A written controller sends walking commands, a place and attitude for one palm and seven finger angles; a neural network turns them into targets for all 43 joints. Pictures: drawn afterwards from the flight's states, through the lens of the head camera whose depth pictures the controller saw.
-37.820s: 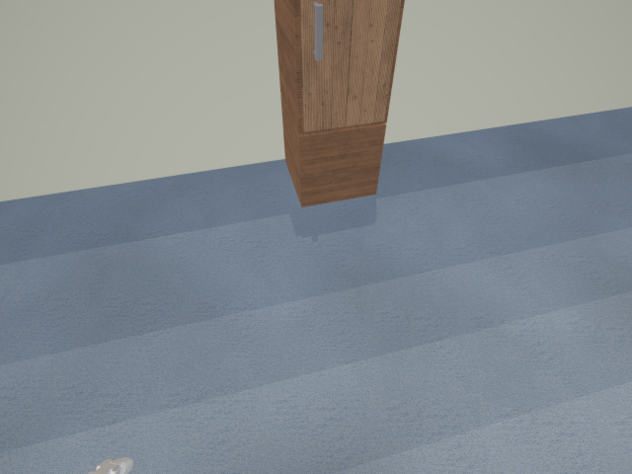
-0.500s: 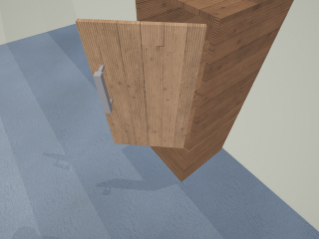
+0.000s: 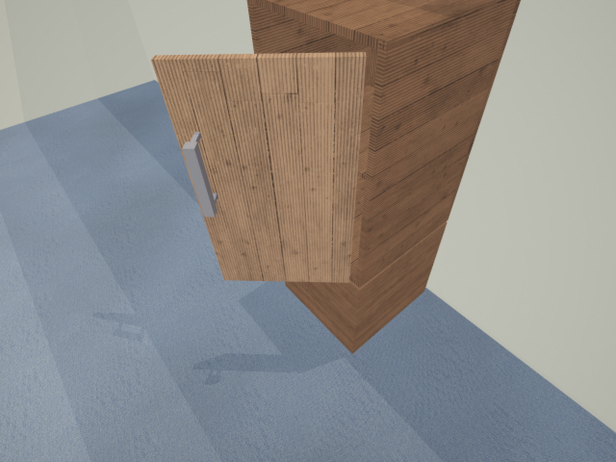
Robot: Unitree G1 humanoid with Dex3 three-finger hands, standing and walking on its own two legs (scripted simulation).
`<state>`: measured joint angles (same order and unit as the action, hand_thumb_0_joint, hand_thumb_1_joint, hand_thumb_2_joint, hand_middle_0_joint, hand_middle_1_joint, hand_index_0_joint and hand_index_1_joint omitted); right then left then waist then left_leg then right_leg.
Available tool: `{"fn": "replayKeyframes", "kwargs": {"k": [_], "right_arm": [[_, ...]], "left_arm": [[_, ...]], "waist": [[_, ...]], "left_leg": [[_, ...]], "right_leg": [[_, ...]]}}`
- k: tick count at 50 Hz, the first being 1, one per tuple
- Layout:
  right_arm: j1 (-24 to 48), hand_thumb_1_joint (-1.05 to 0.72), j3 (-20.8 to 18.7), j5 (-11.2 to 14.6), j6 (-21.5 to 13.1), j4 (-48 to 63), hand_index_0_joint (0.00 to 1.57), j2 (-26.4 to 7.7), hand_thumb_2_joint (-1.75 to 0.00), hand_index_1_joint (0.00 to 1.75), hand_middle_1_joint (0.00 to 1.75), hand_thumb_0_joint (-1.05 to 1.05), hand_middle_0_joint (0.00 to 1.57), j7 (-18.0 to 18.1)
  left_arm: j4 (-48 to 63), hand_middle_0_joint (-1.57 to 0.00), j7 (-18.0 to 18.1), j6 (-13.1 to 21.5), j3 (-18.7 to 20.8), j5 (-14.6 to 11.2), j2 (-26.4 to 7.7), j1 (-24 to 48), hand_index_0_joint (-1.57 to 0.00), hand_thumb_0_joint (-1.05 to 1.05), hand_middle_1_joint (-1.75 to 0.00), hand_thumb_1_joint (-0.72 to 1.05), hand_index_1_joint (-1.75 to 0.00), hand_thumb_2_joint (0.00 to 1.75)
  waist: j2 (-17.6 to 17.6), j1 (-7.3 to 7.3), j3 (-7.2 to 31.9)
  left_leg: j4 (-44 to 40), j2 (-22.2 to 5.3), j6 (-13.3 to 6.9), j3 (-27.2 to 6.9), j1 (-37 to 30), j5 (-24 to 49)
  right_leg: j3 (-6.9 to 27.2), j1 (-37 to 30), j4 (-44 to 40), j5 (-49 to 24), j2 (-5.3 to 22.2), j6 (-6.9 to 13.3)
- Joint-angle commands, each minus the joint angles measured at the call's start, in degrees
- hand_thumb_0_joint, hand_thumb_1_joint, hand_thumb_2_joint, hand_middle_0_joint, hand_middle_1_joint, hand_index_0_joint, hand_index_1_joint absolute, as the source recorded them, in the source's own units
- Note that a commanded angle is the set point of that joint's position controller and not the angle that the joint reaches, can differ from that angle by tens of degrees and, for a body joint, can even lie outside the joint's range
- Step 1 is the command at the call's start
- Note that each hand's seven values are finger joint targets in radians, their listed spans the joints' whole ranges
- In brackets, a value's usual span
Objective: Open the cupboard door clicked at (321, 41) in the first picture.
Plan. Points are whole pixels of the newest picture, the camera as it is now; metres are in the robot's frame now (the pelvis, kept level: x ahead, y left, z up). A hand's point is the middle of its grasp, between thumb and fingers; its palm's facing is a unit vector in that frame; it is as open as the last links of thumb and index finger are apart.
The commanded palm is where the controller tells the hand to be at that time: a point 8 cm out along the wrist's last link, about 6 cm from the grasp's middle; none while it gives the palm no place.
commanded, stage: come to a stop and stand still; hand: left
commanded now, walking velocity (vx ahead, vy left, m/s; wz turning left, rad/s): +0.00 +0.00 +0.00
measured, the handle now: (203, 175) +0.61 +0.24 +0.04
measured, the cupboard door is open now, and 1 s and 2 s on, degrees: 47 47 47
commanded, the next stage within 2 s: look again from close up in 0.20 s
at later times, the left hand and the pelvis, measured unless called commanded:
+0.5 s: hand out of the picture +0.00 +0.16 -0.17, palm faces +0.05 -0.98 -0.17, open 7.3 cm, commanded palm none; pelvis +0.01 +0.00 +0.00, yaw +1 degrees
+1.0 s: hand out of the picture +0.09 +0.19 -0.14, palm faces +0.18 -0.95 -0.24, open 7.2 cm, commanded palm +0.15 +0.22 -0.06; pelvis +0.05 +0.00 +0.00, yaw +0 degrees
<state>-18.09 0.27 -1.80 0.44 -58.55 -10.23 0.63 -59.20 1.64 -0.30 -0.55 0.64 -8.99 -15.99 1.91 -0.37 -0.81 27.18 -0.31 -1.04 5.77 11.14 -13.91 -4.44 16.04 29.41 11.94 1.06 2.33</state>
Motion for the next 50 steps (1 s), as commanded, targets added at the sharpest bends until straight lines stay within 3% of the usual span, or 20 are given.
{"fn": "replayKeyframes", "kwargs": {"k": [1,13,19,34,39,45,46,47,48,49,50], "right_arm": [[-4.2,-0.9,-0.7,0.2,-0.9,0.8,0.2,-4.3,-0.9,0.3,0.3,0.0,0.2,0.1],[-7.3,-0.9,-0.2,0.4,-1.7,-3.4,0.2,-1.7,-0.9,0.3,0.3,0.0,0.2,0.5],[-7.6,-0.9,-0.2,0.5,-1.7,-4.4,0.2,-1.1,-0.9,0.3,0.3,0.0,0.2,0.8],[-4.6,-0.9,-0.2,1.1,-2.7,-4.9,0.2,-0.9,-0.9,0.3,0.3,0.0,0.2,1.4],[-3.6,-0.9,-0.2,1.1,-2.8,-5.5,0.2,-1.2,-0.9,0.3,0.3,0.0,0.2,1.5],[-2.8,-0.9,-0.2,1.0,-2.8,-5.6,0.2,-1.8,-0.9,0.3,0.3,0.0,0.2,1.6],[4.3,-0.9,-1.1,1.9,-2.7,-1.5,0.2,-4.4,-0.9,0.3,0.3,0.0,0.2,1.1],[2.9,-0.9,-1.7,4.4,-11.5,19.5,0.2,-15.3,-0.9,0.3,0.3,0.0,0.2,3.5],[8.7,-0.9,-0.1,3.7,-16.1,16.4,0.2,-9.3,-0.9,0.3,0.3,0.0,0.2,5.4],[7.5,-0.9,-1.3,4.3,-17.6,13.5,0.2,-10.1,-0.9,0.3,0.3,0.0,0.2,5.2],[5.7,-0.9,-1.5,4.7,-17.7,12.7,0.2,-7.1,-0.9,0.3,0.3,0.0,0.2,4.5]], "left_arm": [[2.2,-0.2,0.0,1.1,1.7,0.1,-7.3,-1.4,-0.2,0.0,-0.3,0.9,-0.3,0.9],[-0.9,-0.2,-0.2,1.7,1.5,-0.2,-5.0,-3.4,-0.2,0.0,-0.3,0.9,-0.3,0.9],[-2.3,-0.2,0.0,1.7,1.2,0.0,-3.8,-4.2,-0.2,0.0,-0.3,0.9,-0.3,0.9],[-3.7,-0.2,0.3,2.5,0.7,0.0,-2.8,-5.1,-0.2,0.0,-0.3,0.9,-0.3,0.9],[-3.7,-0.2,0.4,2.5,0.8,0.1,-3.0,-4.9,-0.2,0.0,-0.3,0.9,-0.3,0.9],[-3.5,-0.2,0.4,2.4,1.0,0.0,-3.8,-4.8,-0.2,0.0,-0.3,0.9,-0.3,0.9],[-6.3,-0.2,2.9,2.7,1.6,0.4,-6.3,-10.2,-0.2,0.0,-0.3,0.9,-0.3,0.9],[81.8,-0.2,1.5,15.4,3.9,-12.4,-16.5,34.4,-0.2,0.0,-0.32,0.88,-0.32,0.89],[67.5,-0.2,4.0,11.9,5.2,-7.5,-13.1,12.8,-0.2,0.0,-0.33,0.85,-0.33,0.88],[63.6,-0.21,6.5,9.1,3.5,-8.8,-9.5,10.8,-0.21,0.0,-0.34,0.83,-0.34,0.87],[50.0,-0.21,6.2,3.4,-3.0,-8.7,3.1,-6.2,-0.21,0.0,-0.36,0.81,-0.36,0.86]], "waist": [[-4.6,-0.33,-4.8],[-1.9,0.15,-3.7],[-1.2,0.33,-6.0],[-2.9,0.21,-2.4],[-3.3,0.3,-2.8],[-1.4,0.49,-2.0],[-6.7,3.36,-2.9],[5.4,-5.1,24.8],[13.5,0.12,22.2],[13.1,-1.43,17.1],[5.6,-1.56,8.0]], "left_leg": [[-6.8,-3.6,-1.7,-6.5,6.9,-11.0],[-7.3,-4.2,-1.4,-7.1,8.3,-8.8],[-8.6,-4.8,-1.4,-7.8,9.1,-9.5],[-7.3,-5.9,-1.2,-6.5,1.8,4.0],[-7.5,-6.2,-1.1,-6.2,0.8,6.2],[-7.3,-6.1,-0.9,-5.9,-0.1,7.7],[5.5,-6.7,1.0,-2.9,4.4,6.5],[-3.1,0.2,-1.0,-5.0,-8.6,11.3],[-3.7,-0.4,-1.6,-3.4,-9.4,18.9],[-2.6,-1.2,0.1,-4.1,-5.4,15.3],[-3.2,-1.8,-0.1,-5.5,-0.4,12.4]], "right_leg": [[10.6,2.5,-11.5,19.8,5.5,0.8],[10.0,-0.3,-10.5,15.5,5.7,1.1],[9.0,0.1,-9.9,13.2,5.2,0.9],[7.8,-4.0,-7.2,-5.8,5.3,0.6],[7.4,-4.7,-6.9,-8.6,5.4,0.5],[7.4,-5.8,-6.6,-10.5,5.6,0.6],[10.9,-6.5,-6.2,-35.8,9.4,-2.2],[8.3,-11.9,-2.1,-22.0,4.1,-0.4],[6.4,-11.1,-1.0,-12.7,0.5,1.2],[3.8,-6.9,-1.4,-6.4,0.6,0.6],[1.9,-2.5,-2.1,-4.5,0.4,-0.2]]}}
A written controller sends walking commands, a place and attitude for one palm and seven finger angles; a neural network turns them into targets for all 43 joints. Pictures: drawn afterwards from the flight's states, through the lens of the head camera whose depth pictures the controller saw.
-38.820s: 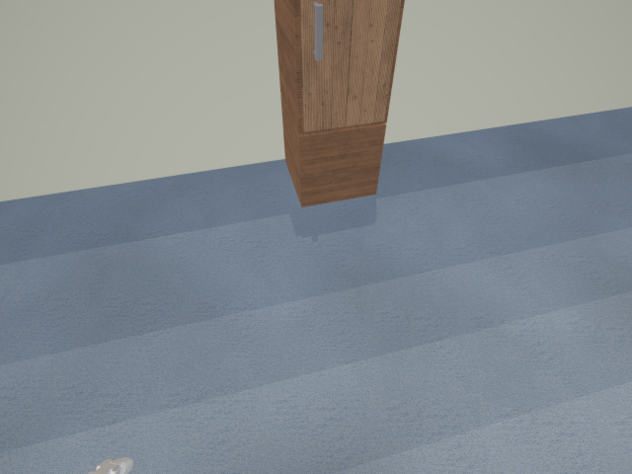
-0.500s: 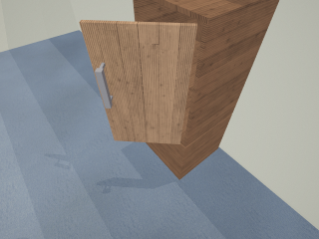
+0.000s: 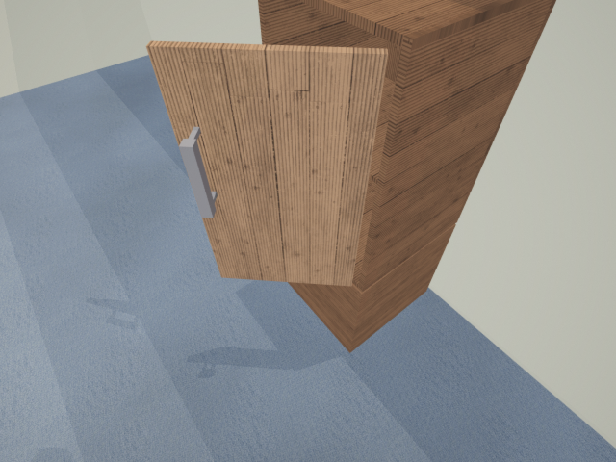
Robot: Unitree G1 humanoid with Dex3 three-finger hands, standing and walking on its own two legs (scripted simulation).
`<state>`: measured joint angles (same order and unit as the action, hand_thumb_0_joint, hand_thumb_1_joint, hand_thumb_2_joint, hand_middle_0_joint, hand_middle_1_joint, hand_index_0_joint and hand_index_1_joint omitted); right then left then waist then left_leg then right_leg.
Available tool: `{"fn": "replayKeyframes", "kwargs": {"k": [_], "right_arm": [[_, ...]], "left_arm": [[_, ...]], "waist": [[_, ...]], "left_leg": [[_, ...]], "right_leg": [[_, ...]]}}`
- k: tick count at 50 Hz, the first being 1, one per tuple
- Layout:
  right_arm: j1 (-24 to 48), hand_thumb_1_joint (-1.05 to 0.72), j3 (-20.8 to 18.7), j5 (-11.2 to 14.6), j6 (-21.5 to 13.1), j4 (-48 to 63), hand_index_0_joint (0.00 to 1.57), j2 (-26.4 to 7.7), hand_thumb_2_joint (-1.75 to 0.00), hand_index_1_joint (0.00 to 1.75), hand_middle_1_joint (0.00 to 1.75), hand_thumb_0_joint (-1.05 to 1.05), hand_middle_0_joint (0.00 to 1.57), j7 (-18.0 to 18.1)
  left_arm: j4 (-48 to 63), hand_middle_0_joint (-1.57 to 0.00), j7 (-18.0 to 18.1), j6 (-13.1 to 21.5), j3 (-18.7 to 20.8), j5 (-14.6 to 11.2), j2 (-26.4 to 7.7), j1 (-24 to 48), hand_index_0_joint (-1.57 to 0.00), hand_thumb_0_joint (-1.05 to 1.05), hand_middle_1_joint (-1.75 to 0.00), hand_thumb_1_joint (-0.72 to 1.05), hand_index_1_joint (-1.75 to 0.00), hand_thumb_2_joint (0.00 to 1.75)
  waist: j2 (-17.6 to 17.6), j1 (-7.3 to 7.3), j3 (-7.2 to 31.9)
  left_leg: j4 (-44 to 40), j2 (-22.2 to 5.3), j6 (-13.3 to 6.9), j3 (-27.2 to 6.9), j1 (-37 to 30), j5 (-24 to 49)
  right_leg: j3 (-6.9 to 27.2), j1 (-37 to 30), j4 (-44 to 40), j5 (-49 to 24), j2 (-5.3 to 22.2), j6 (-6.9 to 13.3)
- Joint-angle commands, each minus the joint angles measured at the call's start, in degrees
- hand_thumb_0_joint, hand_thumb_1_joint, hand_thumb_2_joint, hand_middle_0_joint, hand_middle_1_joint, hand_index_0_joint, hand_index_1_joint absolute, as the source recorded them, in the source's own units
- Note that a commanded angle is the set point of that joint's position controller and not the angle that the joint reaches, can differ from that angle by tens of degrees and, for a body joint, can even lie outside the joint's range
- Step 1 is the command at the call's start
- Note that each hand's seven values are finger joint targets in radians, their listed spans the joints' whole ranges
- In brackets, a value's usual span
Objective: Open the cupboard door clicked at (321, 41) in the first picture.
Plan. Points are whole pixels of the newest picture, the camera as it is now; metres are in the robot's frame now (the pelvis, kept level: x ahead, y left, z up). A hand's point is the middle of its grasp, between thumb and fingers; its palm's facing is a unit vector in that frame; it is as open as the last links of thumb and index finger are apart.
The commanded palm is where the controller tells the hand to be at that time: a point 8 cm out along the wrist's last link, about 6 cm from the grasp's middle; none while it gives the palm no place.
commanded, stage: raise the hand with hooked fingers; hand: left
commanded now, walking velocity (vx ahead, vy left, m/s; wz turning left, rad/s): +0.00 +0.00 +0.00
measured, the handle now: (202, 174) +0.56 +0.24 +0.03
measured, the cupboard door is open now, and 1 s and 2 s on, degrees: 47 47 47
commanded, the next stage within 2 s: none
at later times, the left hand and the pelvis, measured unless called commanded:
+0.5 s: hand (142, 458) +0.13 +0.21 -0.03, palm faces +0.17 -0.98 -0.07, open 9.5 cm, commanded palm +0.13 +0.25 -0.02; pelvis -0.04 -0.01 -0.08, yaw +4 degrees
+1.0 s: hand (129, 395) +0.19 +0.24 -0.01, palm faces -0.01 -1.00 -0.07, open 12.5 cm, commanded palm +0.17 +0.30 +0.01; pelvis -0.04 +0.01 -0.05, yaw +2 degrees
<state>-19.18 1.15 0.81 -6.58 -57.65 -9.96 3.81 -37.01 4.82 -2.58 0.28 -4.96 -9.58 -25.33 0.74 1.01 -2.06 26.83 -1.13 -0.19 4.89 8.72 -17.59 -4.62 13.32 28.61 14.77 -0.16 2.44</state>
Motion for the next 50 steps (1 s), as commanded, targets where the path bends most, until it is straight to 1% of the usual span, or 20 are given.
{"fn": "replayKeyframes", "kwargs": {"k": [1,3,4,6,7,8,9,11,14,18,19,22,24,26,28,32,34,38,44,50], "right_arm": [[7.7,-0.9,-2.2,2.8,-11.6,16.3,0.2,-10.0,-0.9,0.3,0.3,0.0,0.2,1.2],[7.8,-0.9,-3.5,1.1,-13.6,19.2,0.2,-12.0,-0.9,0.3,0.3,0.0,0.2,1.2],[7.4,-0.9,-4.1,0.6,-13.8,21.0,0.2,-12.0,-0.9,0.3,0.3,0.0,0.2,0.7],[8.7,-0.9,-5.1,-0.2,-13.9,24.3,0.2,-11.2,-0.9,0.3,0.3,0.0,0.2,-0.8],[9.5,-0.9,-5.8,-0.3,-13.8,25.8,0.2,-11.1,-0.9,0.3,0.3,0.0,0.2,-1.6],[10.7,-0.9,-6.3,-0.4,-13.5,27.6,0.2,-11.2,-0.9,0.3,0.3,0.0,0.2,-2.5],[11.1,-0.9,-7.0,-0.2,-12.6,28.9,0.2,-11.8,-0.9,0.3,0.3,0.0,0.2,-3.7],[13.4,-0.9,-7.4,-0.4,-11.2,31.9,0.2,-12.0,-0.9,0.3,0.3,0.0,0.2,-4.8],[14.5,-0.9,-7.1,-0.3,-8.6,35.9,0.2,-11.0,-0.9,0.3,0.3,0.0,0.2,-4.7],[10.7,-0.9,-6.3,-0.2,-8.2,37.4,0.2,-9.4,-0.9,0.3,0.3,0.0,0.2,-3.3],[9.4,-0.9,-5.8,-0.5,-8.2,36.9,0.2,-10.0,-0.9,0.3,0.3,0.0,0.2,-2.8],[8.3,-0.9,-4.8,0.0,-9.6,34.7,0.2,-10.5,-0.9,0.3,0.3,0.0,0.2,-1.7],[8.8,-0.9,-3.6,0.6,-10.5,33.8,0.2,-11.9,-0.9,0.3,0.3,0.0,0.2,-0.9],[7.8,-0.9,-3.9,1.3,-10.9,33.2,0.2,-12.6,-0.9,0.3,0.3,0.0,0.2,-0.2],[8.3,-0.9,-3.8,2.3,-10.3,34.3,0.2,-12.9,-0.9,0.3,0.3,0.0,0.2,0.3],[11.6,-0.9,-3.1,2.6,-8.0,38.1,0.2,-11.3,-0.9,0.3,0.3,0.0,0.2,0.5],[12.5,-0.9,-2.8,2.2,-7.7,38.3,0.2,-9.6,-0.9,0.3,0.3,0.0,0.2,0.4],[9.6,-0.9,-3.2,1.5,-8.4,35.9,0.2,-9.5,-0.9,0.3,0.3,0.0,0.2,-0.2],[6.0,-0.9,-3.0,2.0,-10.7,34.6,0.2,-13.2,-0.9,0.3,0.3,0.0,0.2,0.3],[5.7,-0.9,-2.8,2.3,-11.8,33.5,0.2,-13.7,-0.9,0.3,0.3,0.0,0.2,1.7]], "left_arm": [[38.9,-0.21,1.5,7.2,-5.3,-5.8,3.8,10.3,-0.21,0.0,-0.37,0.78,-0.37,0.85],[38.4,-0.21,-0.6,12.9,-2.6,-5.0,0.9,10.2,-0.21,0.0,-0.4,0.74,-0.4,0.83],[32.5,-0.21,-2.1,15.1,-0.6,-4.6,0.9,6.9,-0.21,0.0,-0.42,0.71,-0.42,0.82],[24.8,-0.22,-7.6,21.2,0.7,-6.1,4.1,-6.7,-0.22,0.0,-0.45,0.67,-0.45,0.8],[24.3,-0.22,-10.8,25.1,3.7,-7.3,2.6,-11.7,-0.22,0.0,-0.47,0.64,-0.47,0.79],[25.2,-0.22,-14.3,28.8,6.0,-8.4,1.1,-15.0,-0.22,0.0,-0.48,0.62,-0.48,0.78],[22.9,-0.22,-18.0,31.7,11.3,-8.7,-3.3,-16.7,-0.22,0.0,-0.5,0.6,-0.5,0.77],[25.9,-0.22,-23.6,36.8,14.4,-8.3,-7.0,-14.8,-0.22,0.0,-0.53,0.55,-0.53,0.75],[36.6,-0.23,-23.9,35.8,15.8,-8.6,-9.8,-8.3,-0.23,0.0,-0.57,0.48,-0.57,0.72],[52.6,-0.24,-20.2,38.6,15.1,-10.5,-9.3,6.3,-0.24,0.0,-0.63,0.39,-0.63,0.68],[57.8,-0.24,-19.9,40.3,14.4,-11.0,-10.4,12.5,-0.24,0.0,-0.64,0.36,-0.64,0.67],[57.3,-0.24,-22.0,42.8,8.2,-10.6,-7.0,14.5,-0.24,0.0,-0.69,0.29,-0.69,0.64],[53.4,-0.25,-25.9,41.0,4.4,-11.5,-6.5,18.4,-0.25,0.0,-0.72,0.25,-0.72,0.62],[47.8,-0.25,-28.5,36.3,6.6,-10.7,-10.4,17.7,-0.25,0.0,-0.75,0.2,-0.75,0.6],[41.3,-0.25,-29.8,28.9,11.1,-10.9,-13.5,12.9,-0.25,0.0,-0.78,0.15,-0.78,0.58],[43.3,-0.26,-28.1,17.6,20.7,-14.8,-17.2,6.9,-0.26,0.0,-0.84,0.06,-0.84,0.54],[46.0,-0.26,-24.4,17.2,24.1,-16.9,-16.7,4.4,-0.26,0.0,-0.87,0.01,-0.87,0.52],[47.0,-0.27,-18.6,23.1,22.3,-14.8,-14.0,7.8,-0.27,0.0,-0.93,-0.08,-0.93,0.48],[41.0,-0.28,-25.8,27.9,14.2,-12.6,-13.8,19.1,-0.28,0.0,-1.02,-0.22,-1.02,0.42],[41.8,-0.29,-29.1,25.9,24.9,-16.0,-23.8,23.2,-0.29,0.0,-1.11,-0.36,-1.11,0.36]], "waist": [[2.9,-3.23,3.7],[-7.8,-5.0,1.5],[-12.1,-4.43,0.2],[-20.8,-0.1,1.6],[-22.5,1.56,3.7],[-21.3,2.81,6.1],[-15.8,4.31,9.0],[-5.0,4.14,13.1],[2.1,4.9,16.6],[6.9,0.21,22.1],[4.7,-2.19,22.2],[4.0,-5.52,20.2],[4.2,-7.25,17.3],[2.2,-6.86,18.4],[-2.5,-4.59,19.2],[-1.8,1.96,25.6],[-2.5,4.01,26.1],[-2.2,0.81,16.8],[0.0,-4.28,13.4],[4.9,-0.83,21.1]], "left_leg": [[-2.1,-0.8,-1.3,-6.2,4.2,12.9],[2.3,0.5,-1.8,-6.2,8.7,6.6],[4.9,1.3,-1.7,-6.3,12.2,5.4],[9.8,1.9,-0.8,-5.6,20.3,3.6],[11.9,2.2,-0.2,-5.1,23.9,3.2],[14.0,2.9,0.3,-4.3,26.4,3.7],[16.3,3.6,1.0,-3.7,27.2,6.0],[20.7,4.1,1.2,-2.4,29.0,8.9],[23.1,4.2,0.2,-1.4,31.3,8.0],[27.0,2.5,-0.9,-3.6,29.7,6.5],[28.7,2.0,-1.2,-4.8,29.8,6.0],[31.0,0.9,-1.7,-6.1,30.8,2.3],[31.6,0.5,-2.0,-7.0,31.9,-0.7],[30.4,0.5,-2.0,-7.3,33.4,-3.7],[28.3,1.1,-2.0,-6.8,35.8,-4.9],[23.1,2.2,-1.4,-5.9,32.6,0.9],[21.8,1.9,-0.9,-6.3,31.2,4.7],[19.3,1.1,-0.6,-6.2,31.1,2.2],[19.4,1.3,-1.4,-6.4,29.6,-5.8],[16.9,1.2,-1.3,-7.0,23.0,2.1]], "right_leg": [[1.5,2.5,-1.4,-6.6,1.9,-1.0],[0.6,9.5,-1.5,0.5,1.4,-1.7],[0.4,12.6,0.0,3.2,1.5,-1.8],[0.6,15.0,4.9,4.7,1.3,-2.0],[1.2,13.9,7.3,3.1,1.4,-1.9],[2.5,11.9,9.7,-1.3,1.8,-2.0],[3.8,9.0,12.9,-7.6,2.6,-1.2],[4.5,9.3,18.3,-15.9,3.3,-0.3],[6.0,12.2,21.3,-12.4,3.0,-0.1],[6.7,18.0,22.2,-6.4,1.6,-0.7],[6.6,20.7,23.4,-5.4,0.9,-0.9],[6.4,26.5,22.5,1.4,0.5,-0.8],[6.0,28.8,22.3,5.2,-0.1,-0.7],[6.1,27.2,20.5,8.7,0.1,-1.1],[6.9,22.8,17.5,12.1,0.8,-1.9],[6.2,11.0,16.0,7.1,2.1,-2.1],[4.8,8.0,17.1,1.7,1.5,-1.6],[2.5,15.3,16.3,4.3,0.6,-1.6],[3.9,21.2,13.8,13.6,0.6,-1.6],[3.0,12.7,13.9,4.1,0.3,-0.9]]}}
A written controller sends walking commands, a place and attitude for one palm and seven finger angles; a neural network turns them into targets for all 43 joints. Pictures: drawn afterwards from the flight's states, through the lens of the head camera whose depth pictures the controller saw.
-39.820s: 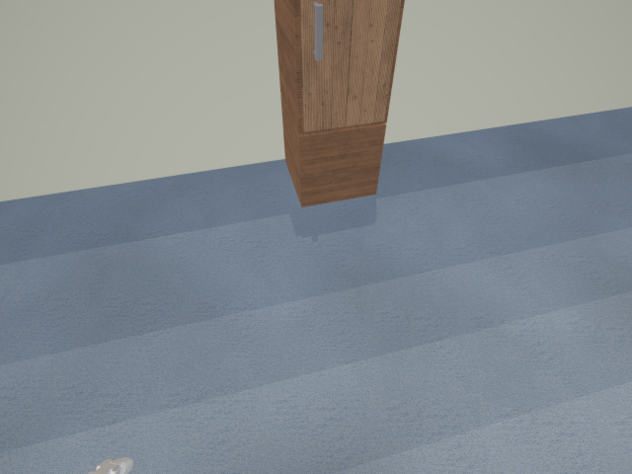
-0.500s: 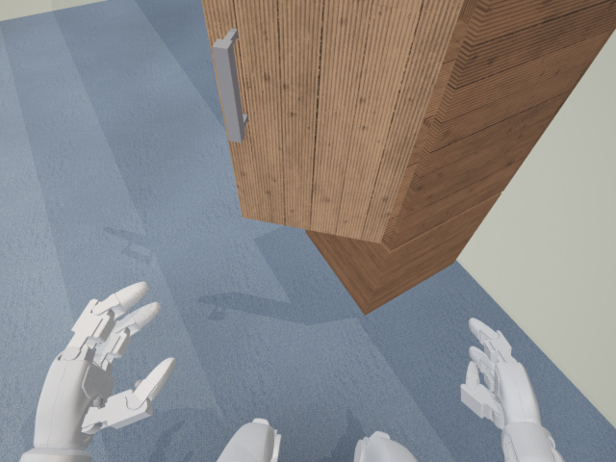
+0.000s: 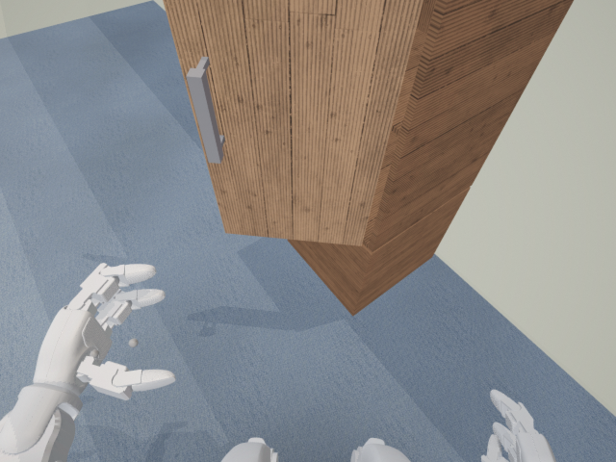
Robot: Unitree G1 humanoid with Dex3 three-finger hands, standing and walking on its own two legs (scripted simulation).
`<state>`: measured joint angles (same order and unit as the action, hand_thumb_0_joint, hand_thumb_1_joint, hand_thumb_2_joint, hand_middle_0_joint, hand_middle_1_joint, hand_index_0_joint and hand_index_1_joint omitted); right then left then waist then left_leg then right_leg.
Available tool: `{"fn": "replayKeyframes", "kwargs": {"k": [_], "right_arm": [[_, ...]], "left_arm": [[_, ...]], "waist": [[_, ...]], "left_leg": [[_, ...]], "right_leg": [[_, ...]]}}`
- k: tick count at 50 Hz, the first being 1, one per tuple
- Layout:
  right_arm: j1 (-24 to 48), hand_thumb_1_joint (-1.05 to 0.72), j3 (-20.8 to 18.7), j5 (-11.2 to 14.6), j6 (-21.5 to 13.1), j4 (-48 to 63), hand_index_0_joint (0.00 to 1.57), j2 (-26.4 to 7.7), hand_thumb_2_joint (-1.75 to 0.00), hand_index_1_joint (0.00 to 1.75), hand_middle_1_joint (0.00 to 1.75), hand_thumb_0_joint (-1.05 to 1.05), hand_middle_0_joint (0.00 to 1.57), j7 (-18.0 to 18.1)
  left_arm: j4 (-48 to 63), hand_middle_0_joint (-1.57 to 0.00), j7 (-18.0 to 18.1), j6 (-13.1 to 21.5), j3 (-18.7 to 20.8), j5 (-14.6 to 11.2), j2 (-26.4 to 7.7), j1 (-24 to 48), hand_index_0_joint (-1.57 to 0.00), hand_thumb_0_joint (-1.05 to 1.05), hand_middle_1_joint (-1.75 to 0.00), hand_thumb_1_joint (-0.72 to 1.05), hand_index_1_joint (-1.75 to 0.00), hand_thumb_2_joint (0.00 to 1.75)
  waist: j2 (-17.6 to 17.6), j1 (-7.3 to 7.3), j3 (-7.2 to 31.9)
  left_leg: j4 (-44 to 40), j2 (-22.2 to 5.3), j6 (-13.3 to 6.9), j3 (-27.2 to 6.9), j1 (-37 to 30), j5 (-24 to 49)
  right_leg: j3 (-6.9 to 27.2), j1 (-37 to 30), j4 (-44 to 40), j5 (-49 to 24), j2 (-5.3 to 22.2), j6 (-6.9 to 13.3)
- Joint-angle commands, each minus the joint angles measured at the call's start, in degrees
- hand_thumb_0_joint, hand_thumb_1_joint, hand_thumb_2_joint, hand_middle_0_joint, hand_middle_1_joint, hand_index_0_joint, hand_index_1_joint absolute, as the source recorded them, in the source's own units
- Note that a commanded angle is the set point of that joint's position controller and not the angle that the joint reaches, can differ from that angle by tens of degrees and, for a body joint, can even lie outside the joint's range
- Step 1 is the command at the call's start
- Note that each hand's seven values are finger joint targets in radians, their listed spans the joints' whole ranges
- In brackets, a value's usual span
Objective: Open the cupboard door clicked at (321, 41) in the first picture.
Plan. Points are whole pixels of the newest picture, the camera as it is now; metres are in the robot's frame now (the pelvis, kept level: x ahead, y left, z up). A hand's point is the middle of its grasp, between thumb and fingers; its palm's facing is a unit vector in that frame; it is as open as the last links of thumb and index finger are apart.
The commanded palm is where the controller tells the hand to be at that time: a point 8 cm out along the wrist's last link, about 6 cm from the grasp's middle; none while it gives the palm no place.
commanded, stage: raise the hand with hooked fingers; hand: left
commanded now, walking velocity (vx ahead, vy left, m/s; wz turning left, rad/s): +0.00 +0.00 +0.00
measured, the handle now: (210, 112) +0.61 +0.20 +0.09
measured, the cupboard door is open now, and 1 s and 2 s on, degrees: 47 47 47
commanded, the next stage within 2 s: move the hooked fingers beside the handle in 1.02 s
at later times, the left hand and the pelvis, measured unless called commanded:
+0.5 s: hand (71, 263) +0.30 +0.28 +0.11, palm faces +0.02 -1.00 -0.05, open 14.0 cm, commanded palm +0.28 +0.33 +0.11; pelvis +0.02 +0.01 +0.02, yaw +0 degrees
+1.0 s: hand (86, 270) +0.30 +0.27 +0.11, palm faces -0.02 -1.00 -0.04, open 14.0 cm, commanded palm +0.27 +0.32 +0.11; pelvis +0.01 +0.00 +0.02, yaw -1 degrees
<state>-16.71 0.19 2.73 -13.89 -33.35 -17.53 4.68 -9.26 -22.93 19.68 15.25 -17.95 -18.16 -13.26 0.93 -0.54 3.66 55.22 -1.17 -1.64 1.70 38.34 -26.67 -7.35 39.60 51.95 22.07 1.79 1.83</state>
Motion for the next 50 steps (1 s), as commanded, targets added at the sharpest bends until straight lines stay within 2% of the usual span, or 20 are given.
{"fn": "replayKeyframes", "kwargs": {"k": [1,5,8,9,12,14,15,18,19,23,26,29,34,35,37,40,43,45,47,50], "right_arm": [[3.2,-0.9,-1.7,0.2,-4.5,9.1,0.2,-5.9,-0.9,0.3,0.3,0.0,0.2,0.7],[3.4,-0.9,-1.2,0.0,-3.8,9.0,0.2,-5.7,-0.9,0.3,0.3,0.0,0.2,0.1],[3.3,-0.9,-1.1,0.3,-3.1,9.4,0.2,-6.4,-0.9,0.3,0.3,0.0,0.2,-0.2],[3.1,-0.9,-1.0,0.2,-2.8,9.8,0.2,-6.7,-0.9,0.3,0.3,0.0,0.2,-0.1],[2.9,-0.9,-1.0,0.5,-2.4,9.9,0.2,-7.1,-0.9,0.3,0.3,0.0,0.2,0.3],[2.8,-0.9,-0.9,0.1,-2.4,9.9,0.2,-7.1,-0.9,0.3,0.3,0.0,0.2,0.5],[2.6,-0.9,-0.9,0.0,-2.5,9.7,0.2,-6.9,-0.9,0.3,0.3,0.0,0.2,0.5],[2.2,-0.9,-0.7,-0.4,-2.6,9.0,0.2,-6.6,-0.9,0.3,0.3,0.0,0.2,0.6],[2.1,-0.9,-0.5,-0.5,-2.5,8.6,0.2,-6.8,-0.9,0.3,0.3,0.0,0.2,0.6],[2.4,-0.9,-0.4,0.0,-1.7,7.5,0.2,-7.0,-0.9,0.3,0.3,0.0,0.2,0.9],[2.1,-0.9,-0.5,0.3,-1.1,7.8,0.2,-7.5,-0.9,0.3,0.3,0.0,0.2,1.1],[1.6,-0.9,-0.6,0.1,-1.2,9.1,0.2,-7.6,-0.9,0.3,0.3,0.0,0.2,0.5],[1.9,-0.9,-0.9,-0.4,-0.9,9.6,0.2,-7.7,-0.9,0.3,0.3,0.0,0.2,-0.4],[1.8,-0.9,-1.0,-0.4,-0.8,9.6,0.2,-7.5,-0.9,0.3,0.3,0.0,0.2,-0.4],[1.7,-0.9,-1.1,-0.3,-0.7,9.4,0.2,-7.3,-0.9,0.3,0.3,0.0,0.2,-0.3],[1.8,-0.9,-1.0,-0.4,-0.6,9.4,0.2,-7.1,-0.9,0.3,0.3,0.0,0.2,-0.3],[2.0,-0.9,-0.9,-0.1,-0.8,9.3,0.2,-6.9,-0.9,0.3,0.3,0.0,0.2,0.0],[2.1,-0.9,-0.8,0.0,-0.7,9.2,0.2,-7.2,-0.9,0.3,0.3,0.0,0.2,0.3],[2.4,-0.9,-0.6,0.2,-0.7,9.2,0.2,-7.1,-0.9,0.3,0.3,0.0,0.2,0.6],[2.6,-0.9,-0.5,0.1,-0.7,9.1,0.2,-7.1,-0.9,0.3,0.3,0.0,0.2,0.7]], "left_arm": [[13.3,-0.29,-0.9,3.5,10.8,-3.5,-15.2,10.7,-0.29,0.0,-1.12,-0.38,-1.12,0.35],[9.1,-0.3,0.1,1.6,10.7,-3.9,-13.4,10.6,-0.3,0.0,-1.18,-0.48,-1.18,0.31],[4.7,-0.3,-1.2,-1.4,8.4,-2.8,-12.4,12.2,-0.3,0.0,-1.2,-0.5,-1.2,0.3],[3.0,-0.3,-2.3,-2.7,8.1,-2.8,-12.5,13.4,-0.3,0.0,-1.2,-0.5,-1.2,0.3],[2.4,-0.3,-4.5,-4.6,8.8,-2.3,-14.8,18.7,-0.3,0.0,-1.2,-0.5,-1.2,0.3],[4.5,-0.3,-5.3,-4.1,10.7,-3.0,-17.3,22.8,-0.3,0.0,-1.2,-0.5,-1.2,0.3],[6.9,-0.3,-5.4,-3.3,12.2,-3.0,-19.1,24.7,-0.3,0.0,-1.2,-0.5,-1.2,0.3],[5.2,-0.3,-5.1,-1.5,15.0,-3.8,-20.6,25.0,-0.3,0.0,-1.2,-0.5,-1.2,0.3],[4.3,-0.3,-5.4,-1.3,15.7,-3.9,-21.8,26.1,-0.3,0.0,-1.2,-0.5,-1.2,0.3],[-3.2,-0.3,-7.4,-3.0,14.2,-3.7,-20.4,28.5,-0.3,0.0,-1.2,-0.5,-1.2,0.3],[-6.0,-0.3,-9.6,-5.5,14.2,-3.5,-22.0,30.8,-0.3,0.0,-1.2,-0.5,-1.2,0.3],[-7.7,-0.3,-11.1,-6.6,12.9,-3.9,-20.0,27.3,-0.3,0.0,-1.2,-0.5,-1.2,0.3],[-4.4,-0.3,-9.3,-3.9,16.5,-4.5,-23.3,28.5,-0.3,0.0,-1.2,-0.5,-1.2,0.3],[-3.8,-0.3,-8.9,-3.2,17.4,-4.8,-23.6,29.0,-0.3,0.0,-1.2,-0.5,-1.2,0.3],[-4.3,-0.3,-7.9,-2.2,17.1,-4.5,-22.9,28.8,-0.3,0.0,-1.2,-0.5,-1.2,0.3],[-1.8,-0.3,-7.4,-1.5,16.5,-3.4,-23.6,30.9,-0.3,0.0,-1.2,-0.5,-1.2,0.3],[-2.9,-0.3,-7.5,-1.7,14.5,-2.9,-21.7,29.4,-0.3,0.0,-1.2,-0.5,-1.2,0.3],[-3.8,-0.3,-8.3,-2.2,14.5,-3.4,-21.9,29.9,-0.3,0.0,-1.2,-0.5,-1.2,0.3],[-5.7,-0.3,-8.5,-2.7,14.7,-3.8,-21.6,29.8,-0.3,0.0,-1.2,-0.5,-1.2,0.3],[-6.4,-0.3,-9.0,-3.1,15.5,-4.5,-22.4,30.8,-0.3,0.0,-1.2,-0.5,-1.2,0.3]], "waist": [[4.2,1.03,14.5],[6.2,1.16,10.7],[4.8,0.24,7.7],[2.5,-0.01,7.1],[1.8,-0.17,9.7],[3.8,0.27,12.1],[5.1,0.4,15.6],[2.9,0.9,16.7],[3.2,0.99,15.9],[5.5,0.24,11.6],[5.5,0.5,12.9],[1.7,1.12,13.5],[1.7,1.71,12.9],[2.1,1.66,14.3],[2.3,1.33,13.1],[7.3,1.28,14.7],[5.9,0.59,12.6],[3.4,0.16,12.0],[2.6,0.21,10.0],[2.2,0.34,10.4]], "left_leg": [[-12.2,1.1,0.4,-4.0,-7.1,12.5],[-13.4,1.0,1.0,-3.7,-8.5,16.2],[-14.2,1.0,1.0,-3.5,-7.9,14.6],[-14.3,0.9,0.8,-3.6,-7.9,15.3],[-14.9,0.9,0.7,-3.8,-9.4,15.7],[-14.5,1.1,0.9,-3.9,-11.9,19.4],[-14.6,1.0,1.0,-4.0,-14.2,22.0],[-14.9,0.7,1.3,-4.3,-15.0,25.0],[-14.7,0.7,1.5,-4.5,-15.2,26.4],[-16.3,0.7,1.5,-3.9,-14.2,22.2],[-17.0,0.8,1.3,-4.0,-15.1,23.3],[-16.8,0.9,1.1,-4.1,-14.7,25.2],[-17.1,1.0,1.2,-3.6,-13.7,22.9],[-17.3,1.1,1.2,-3.4,-13.7,22.1],[-17.5,1.1,1.0,-3.2,-13.3,20.2],[-17.6,1.2,0.9,-3.0,-14.8,20.0],[-18.0,1.0,0.6,-3.1,-14.2,17.3],[-17.8,1.1,0.3,-3.0,-13.0,15.7],[-18.0,1.1,0.3,-3.0,-11.5,13.7],[-17.5,1.3,0.3,-2.7,-11.0,13.5]], "right_leg": [[5.0,-13.9,-9.3,-5.1,-1.8,-0.3],[3.7,-13.7,-9.4,-10.0,-2.2,0.0],[3.5,-12.5,-10.6,-9.6,-2.2,-0.3],[3.5,-13.0,-10.7,-10.6,-2.5,-0.1],[3.7,-14.0,-11.5,-11.2,-2.4,-0.4],[3.9,-15.9,-11.1,-14.6,-2.7,0.1],[4.0,-17.0,-11.0,-16.5,-2.7,0.0],[3.8,-18.3,-10.9,-18.5,-2.8,-0.1],[3.8,-18.2,-10.8,-19.5,-3.2,0.3],[3.6,-15.8,-12.5,-15.9,-2.5,0.1],[3.8,-17.2,-13.2,-16.6,-2.4,0.3],[3.7,-18.1,-13.2,-18.2,-2.7,0.3],[4.1,-18.1,-13.2,-16.5,-2.8,0.5],[4.4,-18.9,-13.4,-16.2,-2.7,0.3],[4.4,-18.1,-13.8,-14.5,-2.5,0.2],[5.0,-18.5,-13.7,-14.1,-2.4,0.4],[5.0,-17.5,-14.7,-11.8,-2.3,0.2],[5.6,-17.9,-15.2,-10.8,-2.4,0.1],[5.8,-17.6,-15.9,-8.7,-2.2,-0.1],[6.7,-18.5,-16.2,-8.5,-2.0,-0.1]]}}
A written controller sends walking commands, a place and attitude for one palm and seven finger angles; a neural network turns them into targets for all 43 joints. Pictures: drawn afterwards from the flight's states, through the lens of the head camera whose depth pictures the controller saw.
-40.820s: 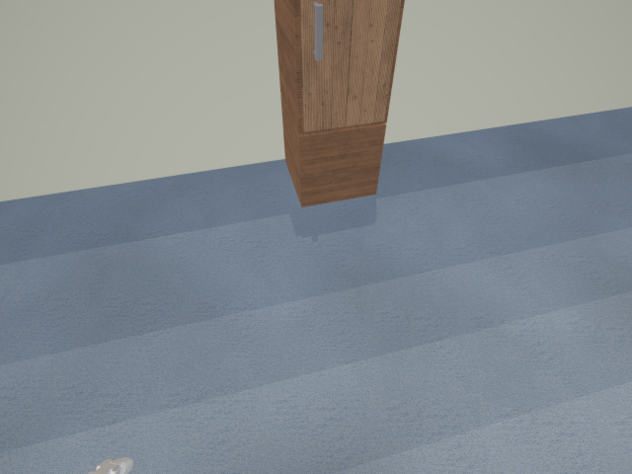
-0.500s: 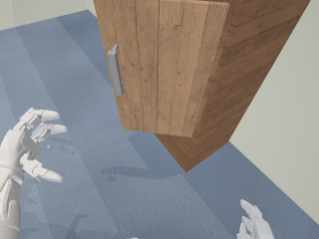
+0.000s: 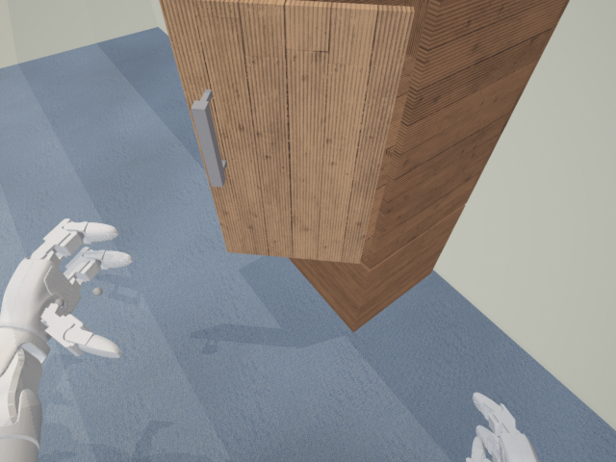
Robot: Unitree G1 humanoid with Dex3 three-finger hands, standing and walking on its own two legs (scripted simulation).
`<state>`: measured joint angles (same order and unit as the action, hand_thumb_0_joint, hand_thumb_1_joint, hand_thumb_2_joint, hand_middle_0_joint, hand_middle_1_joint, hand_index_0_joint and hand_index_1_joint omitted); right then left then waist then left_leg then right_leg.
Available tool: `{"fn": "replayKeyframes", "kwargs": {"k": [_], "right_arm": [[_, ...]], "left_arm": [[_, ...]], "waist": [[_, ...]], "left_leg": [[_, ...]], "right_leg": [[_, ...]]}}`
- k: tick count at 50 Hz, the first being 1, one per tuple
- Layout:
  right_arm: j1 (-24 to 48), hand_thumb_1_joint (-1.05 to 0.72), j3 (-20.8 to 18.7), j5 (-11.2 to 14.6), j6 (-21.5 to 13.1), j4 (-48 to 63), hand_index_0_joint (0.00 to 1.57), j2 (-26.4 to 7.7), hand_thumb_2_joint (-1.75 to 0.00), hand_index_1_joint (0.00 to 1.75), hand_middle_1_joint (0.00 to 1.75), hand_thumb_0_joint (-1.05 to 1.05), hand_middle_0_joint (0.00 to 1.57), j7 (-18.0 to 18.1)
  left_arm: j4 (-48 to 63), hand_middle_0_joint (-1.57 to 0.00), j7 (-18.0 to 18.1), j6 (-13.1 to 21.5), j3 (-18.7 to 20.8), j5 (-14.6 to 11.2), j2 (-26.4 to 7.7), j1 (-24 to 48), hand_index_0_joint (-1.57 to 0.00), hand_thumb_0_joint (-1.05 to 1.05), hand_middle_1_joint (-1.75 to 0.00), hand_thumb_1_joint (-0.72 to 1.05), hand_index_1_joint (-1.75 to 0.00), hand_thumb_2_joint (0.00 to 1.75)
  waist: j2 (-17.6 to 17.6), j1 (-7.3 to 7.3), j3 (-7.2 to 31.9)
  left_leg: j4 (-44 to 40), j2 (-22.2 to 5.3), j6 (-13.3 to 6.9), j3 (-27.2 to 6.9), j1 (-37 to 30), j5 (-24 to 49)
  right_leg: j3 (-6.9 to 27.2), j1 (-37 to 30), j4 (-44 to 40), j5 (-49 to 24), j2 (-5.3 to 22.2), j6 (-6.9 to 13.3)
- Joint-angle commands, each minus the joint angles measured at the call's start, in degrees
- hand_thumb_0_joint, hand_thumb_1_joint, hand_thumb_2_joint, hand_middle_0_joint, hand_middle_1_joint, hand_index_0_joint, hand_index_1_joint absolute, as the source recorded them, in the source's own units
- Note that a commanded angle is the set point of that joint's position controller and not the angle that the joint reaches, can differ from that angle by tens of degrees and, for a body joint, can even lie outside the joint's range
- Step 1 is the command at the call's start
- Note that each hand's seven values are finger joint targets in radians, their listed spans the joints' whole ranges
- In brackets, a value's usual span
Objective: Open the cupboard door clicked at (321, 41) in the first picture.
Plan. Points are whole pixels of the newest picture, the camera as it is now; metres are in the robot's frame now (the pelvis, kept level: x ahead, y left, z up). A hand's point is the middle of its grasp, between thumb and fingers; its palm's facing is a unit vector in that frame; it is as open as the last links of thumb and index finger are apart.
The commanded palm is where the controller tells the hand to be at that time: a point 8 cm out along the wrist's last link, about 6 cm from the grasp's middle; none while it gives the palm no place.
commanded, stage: raise the hand with hooked fingers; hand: left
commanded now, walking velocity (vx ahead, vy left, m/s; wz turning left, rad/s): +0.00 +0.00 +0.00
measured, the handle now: (213, 140) +0.60 +0.21 +0.06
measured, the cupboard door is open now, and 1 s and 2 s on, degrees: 47 47 47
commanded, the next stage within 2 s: move the hooked fingers beside the handle in 0.02 s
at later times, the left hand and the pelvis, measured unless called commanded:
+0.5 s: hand (123, 245) +0.35 +0.27 +0.08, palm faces -0.03 -1.00 -0.01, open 14.0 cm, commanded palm +0.33 +0.32 +0.08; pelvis +0.00 -0.01 -0.01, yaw +0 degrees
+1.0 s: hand (141, 204) +0.43 +0.27 +0.07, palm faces -0.04 -1.00 +0.01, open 14.0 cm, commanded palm +0.42 +0.32 +0.07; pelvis +0.01 +0.01 -0.01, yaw -2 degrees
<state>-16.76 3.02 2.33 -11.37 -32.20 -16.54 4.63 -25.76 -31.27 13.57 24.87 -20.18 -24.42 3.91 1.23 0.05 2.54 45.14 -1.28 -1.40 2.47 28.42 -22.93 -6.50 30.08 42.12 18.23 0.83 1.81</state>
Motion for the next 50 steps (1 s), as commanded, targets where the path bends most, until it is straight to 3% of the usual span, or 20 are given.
{"fn": "replayKeyframes", "kwargs": {"k": [1,4,6,9,10,12,16,21,22,24,28,29,35,36,39,44,45,46,49,50], "right_arm": [[2.7,-0.9,-3.4,0.5,-3.4,7.9,0.2,-8.1,-0.9,0.3,0.3,0.0,0.2,0.8],[2.7,-0.9,-3.2,0.3,-3.6,8.2,0.2,-8.0,-0.9,0.3,0.3,0.0,0.2,0.7],[2.7,-0.9,-3.3,0.5,-3.6,8.1,0.2,-7.9,-0.9,0.3,0.3,0.0,0.2,0.7],[2.3,-0.9,-3.1,0.6,-3.3,6.7,0.2,-8.4,-0.9,0.3,0.3,0.0,0.2,1.3],[2.3,-0.9,-3.0,0.5,-3.2,6.4,0.2,-8.3,-0.9,0.3,0.3,0.0,0.2,1.5],[1.7,-0.9,-3.0,0.5,-3.2,5.8,0.2,-8.4,-0.9,0.3,0.3,0.0,0.2,1.7],[0.5,-0.9,-3.2,0.3,-3.2,5.5,0.2,-8.3,-0.9,0.3,0.3,0.0,0.2,1.6],[-1.0,-0.9,-3.2,0.3,-1.7,5.2,0.2,-9.1,-0.9,0.3,0.3,0.0,0.2,1.1],[-1.2,-0.9,-3.4,0.4,-1.4,5.0,0.2,-9.4,-0.9,0.3,0.3,0.0,0.2,1.0],[-1.6,-0.9,-3.3,0.3,-0.8,5.7,0.2,-9.4,-0.9,0.3,0.3,0.0,0.2,0.7],[-3.3,-0.9,-3.8,0.1,0.3,5.8,0.2,-9.5,-0.9,0.3,0.3,0.0,0.2,0.1],[-3.9,-0.9,-3.8,-0.1,0.6,5.8,0.2,-9.7,-0.9,0.3,0.3,0.0,0.2,0.1],[-5.9,-0.9,-4.2,-0.1,2.1,4.3,0.2,-9.9,-0.9,0.3,0.3,0.0,0.2,0.1],[-6.3,-0.9,-4.3,0.0,2.6,4.1,0.2,-9.9,-0.9,0.3,0.3,0.0,0.2,0.1],[-6.9,-0.9,-4.0,-0.1,3.5,3.5,0.2,-10.2,-0.9,0.3,0.3,0.0,0.2,0.2],[-8.5,-0.9,-4.2,-0.4,5.1,3.3,0.2,-10.5,-0.9,0.3,0.3,0.0,0.2,-0.1],[-8.8,-0.9,-4.2,-0.5,5.5,3.3,0.2,-10.5,-0.9,0.3,0.3,0.0,0.2,-0.3],[-8.9,-0.9,-4.2,-0.6,5.7,3.3,0.2,-10.3,-0.9,0.3,0.3,0.0,0.2,-0.5],[-9.7,-0.9,-4.1,-0.8,6.9,3.3,0.2,-10.8,-0.9,0.3,0.3,0.0,0.2,-0.7],[-9.9,-0.9,-4.1,-0.7,7.3,3.0,0.2,-10.8,-0.9,0.3,0.3,0.0,0.2,-0.7]], "left_arm": [[10.9,-0.3,-0.6,3.3,5.7,-2.0,-16.3,13.8,-0.3,0.0,-1.2,-0.5,-1.2,0.3],[10.7,-0.3,-0.5,3.3,4.9,-1.6,-16.0,13.6,-0.3,0.0,-1.2,-0.5,-1.2,0.3],[9.3,-0.3,-0.7,3.3,4.7,-1.8,-15.0,13.0,-0.3,0.0,-1.2,-0.5,-1.2,0.3],[7.6,-0.3,-0.4,3.7,4.7,-1.3,-17.3,22.6,-0.3,0.0,-1.2,-0.5,-1.2,0.3],[7.0,-0.3,-0.5,3.8,4.4,-1.0,-17.5,25.1,-0.3,0.0,-1.2,-0.5,-1.2,0.3],[3.9,-0.3,-0.3,4.2,4.8,-0.3,-18.7,27.6,-0.3,0.0,-1.2,-0.5,-1.2,0.3],[3.1,-0.3,-0.9,5.1,3.8,0.6,-18.7,29.5,-0.3,0.0,-1.2,-0.5,-1.2,0.3],[-6.3,-0.3,-1.7,3.5,5.4,0.6,-20.4,29.1,-0.3,0.0,-1.2,-0.5,-1.2,0.3],[-7.0,-0.3,-1.5,3.5,6.9,0.8,-22.4,30.1,-0.3,0.0,-1.2,-0.5,-1.2,0.3],[-7.5,-0.3,-1.5,3.2,5.2,1.3,-21.4,32.9,-0.3,0.0,-1.2,-0.5,-1.2,0.3],[-8.0,-0.3,-0.5,5.1,6.7,2.3,-23.8,35.3,-0.3,0.0,-1.2,-0.5,-1.2,0.3],[-9.1,-0.3,-0.5,5.5,7.7,2.2,-24.9,36.1,-0.3,0.0,-1.2,-0.5,-1.2,0.3],[-9.5,-0.3,-1.3,8.1,6.0,2.9,-25.0,44.6,-0.3,0.0,-1.2,-0.5,-1.2,0.3],[-12.3,-0.3,-1.3,7.6,6.3,3.1,-24.9,42.3,-0.3,0.0,-1.2,-0.5,-1.2,0.3],[-15.4,-0.3,-1.5,6.8,4.5,3.6,-24.3,46.7,-0.3,0.0,-1.2,-0.5,-1.2,0.3],[-19.1,-0.3,-0.7,7.2,5.7,4.8,-26.8,50.1,-0.3,0.0,-1.2,-0.5,-1.2,0.3],[-19.5,-0.3,-0.4,7.6,6.5,5.4,-28.0,50.5,-0.3,0.0,-1.2,-0.5,-1.2,0.3],[-19.7,-0.3,-0.3,7.9,5.0,5.4,-26.2,51.9,-0.3,0.0,-1.2,-0.5,-1.2,0.3],[-22.7,-0.3,0.0,8.9,7.6,5.7,-29.5,53.0,-0.3,0.0,-1.2,-0.5,-1.2,0.3],[-22.5,-0.3,-0.1,9.2,6.7,6.5,-29.8,55.8,-0.3,0.0,-1.2,-0.5,-1.2,0.3]], "waist": [[2.4,0.02,12.8],[2.8,-0.16,11.9],[0.5,-0.41,11.6],[0.9,-2.03,9.9],[2.7,-2.18,10.7],[2.1,-2.43,11.5],[4.9,-1.84,17.9],[0.0,-1.64,15.8],[0.4,-1.41,15.9],[2.2,-1.61,15.8],[2.5,-1.88,19.2],[0.6,-1.95,19.4],[5.4,-3.27,23.3],[4.4,-3.25,22.5],[4.9,-4.21,20.4],[3.0,-4.56,21.6],[4.7,-4.0,22.6],[4.7,-4.79,22.7],[3.5,-4.53,22.8],[5.1,-5.2,23.5]], "left_leg": [[-7.4,1.4,0.0,-3.5,-1.2,10.6],[-6.8,1.4,0.0,-3.3,-1.0,10.2],[-6.9,1.4,-0.1,-3.2,-0.1,9.2],[-6.0,1.2,0.0,-3.4,0.8,7.3],[-6.0,1.3,0.0,-3.3,0.9,6.8],[-5.7,1.3,0.0,-3.5,1.3,6.4],[-5.0,1.4,0.0,-3.2,-1.3,11.7],[-4.5,1.3,0.1,-2.9,3.1,12.6],[-4.5,1.2,0.1,-2.8,3.8,12.5],[-4.5,1.4,0.2,-2.8,3.4,12.9],[-3.9,1.3,0.0,-2.3,3.6,14.0],[-3.2,1.2,-0.2,-2.4,4.1,14.6],[-2.9,1.0,-0.2,-2.9,0.9,17.1],[-3.0,0.9,-0.2,-2.9,1.1,17.2],[-2.9,0.8,-0.2,-3.1,1.9,16.8],[-2.2,0.6,-0.2,-3.4,2.5,18.6],[-2.3,0.5,0.1,-3.7,2.0,19.5],[-2.1,0.4,0.1,-3.6,1.1,19.7],[-1.4,0.3,0.0,-3.7,2.8,20.0],[-1.4,0.2,0.1,-3.8,2.2,20.1]], "right_leg": [[5.8,-9.8,-6.1,-5.5,-0.9,-0.1],[6.2,-8.9,-5.9,-4.9,-1.0,0.0],[6.4,-8.8,-6.3,-3.8,-0.9,-0.4],[7.0,-6.8,-6.4,-1.3,-0.9,-0.4],[7.5,-6.5,-6.5,-0.6,-0.7,-0.4],[7.6,-6.5,-6.3,0.1,-0.5,-0.5],[7.0,-9.0,-4.2,-7.5,-0.6,-0.2],[6.9,-8.9,-3.4,-10.3,-0.7,-0.4],[7.0,-8.9,-3.3,-10.2,-0.5,-0.5],[6.6,-7.9,-2.5,-10.5,-0.9,-0.1],[7.0,-8.6,-2.0,-12.2,-1.0,-0.5],[7.2,-9.1,-1.5,-13.0,-1.3,-0.4],[6.6,-7.1,-0.6,-14.8,-1.8,-0.2],[6.1,-6.5,-0.7,-14.8,-1.9,-0.3],[5.7,-4.0,-0.6,-13.9,-1.9,-0.1],[5.5,-3.5,0.3,-15.4,-2.1,-0.2],[5.3,-3.2,0.5,-15.3,-2.1,-0.1],[5.2,-2.4,0.5,-15.3,-2.3,-0.3],[5.3,-2.7,1.2,-15.5,-2.5,0.0],[5.3,-1.8,1.2,-15.2,-2.4,-0.2]]}}
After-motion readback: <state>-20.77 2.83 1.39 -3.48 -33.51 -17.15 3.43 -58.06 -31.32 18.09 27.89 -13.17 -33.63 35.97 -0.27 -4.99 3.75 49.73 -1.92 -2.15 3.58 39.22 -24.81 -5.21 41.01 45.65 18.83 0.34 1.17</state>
